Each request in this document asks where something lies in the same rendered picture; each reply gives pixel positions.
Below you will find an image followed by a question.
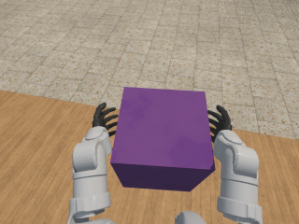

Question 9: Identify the left robot hand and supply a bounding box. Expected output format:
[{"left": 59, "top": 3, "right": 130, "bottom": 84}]
[{"left": 92, "top": 103, "right": 119, "bottom": 137}]

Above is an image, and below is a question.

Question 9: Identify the robot left forearm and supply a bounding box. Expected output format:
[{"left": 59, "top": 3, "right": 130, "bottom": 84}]
[{"left": 67, "top": 126, "right": 113, "bottom": 224}]

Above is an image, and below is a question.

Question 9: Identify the right robot thigh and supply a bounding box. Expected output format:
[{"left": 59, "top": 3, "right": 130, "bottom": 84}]
[{"left": 175, "top": 211, "right": 206, "bottom": 224}]

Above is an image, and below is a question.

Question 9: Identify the carton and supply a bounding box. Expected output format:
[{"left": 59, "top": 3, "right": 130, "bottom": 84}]
[{"left": 110, "top": 87, "right": 216, "bottom": 192}]

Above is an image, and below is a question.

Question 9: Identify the right robot hand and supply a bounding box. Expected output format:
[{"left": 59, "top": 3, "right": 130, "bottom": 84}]
[{"left": 207, "top": 105, "right": 233, "bottom": 144}]

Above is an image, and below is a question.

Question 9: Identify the robot right forearm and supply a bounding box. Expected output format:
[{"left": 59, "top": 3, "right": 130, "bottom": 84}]
[{"left": 213, "top": 130, "right": 263, "bottom": 224}]

